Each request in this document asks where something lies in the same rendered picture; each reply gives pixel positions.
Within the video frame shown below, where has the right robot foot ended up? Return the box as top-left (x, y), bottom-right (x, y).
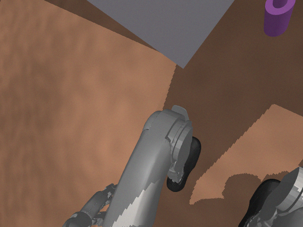
top-left (238, 179), bottom-right (281, 227)

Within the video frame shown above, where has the left robot hand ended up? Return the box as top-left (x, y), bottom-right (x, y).
top-left (80, 183), bottom-right (117, 227)

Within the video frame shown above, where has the left robot foot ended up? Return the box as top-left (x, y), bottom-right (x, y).
top-left (167, 137), bottom-right (201, 192)

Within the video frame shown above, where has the left robot arm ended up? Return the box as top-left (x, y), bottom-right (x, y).
top-left (62, 211), bottom-right (92, 227)

